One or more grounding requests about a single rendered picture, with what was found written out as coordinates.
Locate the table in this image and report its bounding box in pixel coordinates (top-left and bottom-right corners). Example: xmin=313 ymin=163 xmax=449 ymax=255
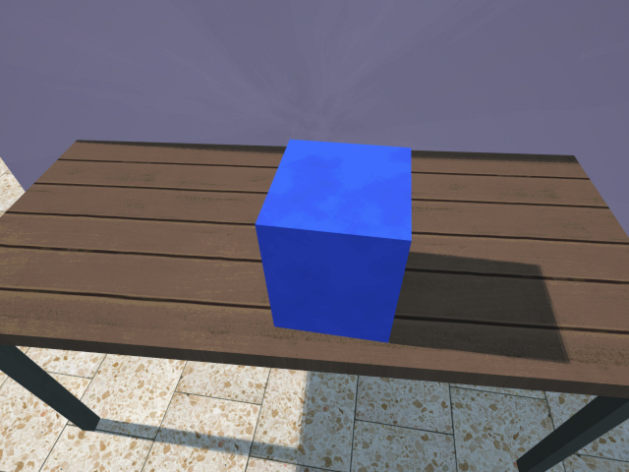
xmin=0 ymin=140 xmax=629 ymax=472

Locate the carton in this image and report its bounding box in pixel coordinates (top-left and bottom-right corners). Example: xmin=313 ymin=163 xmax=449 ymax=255
xmin=255 ymin=140 xmax=412 ymax=343

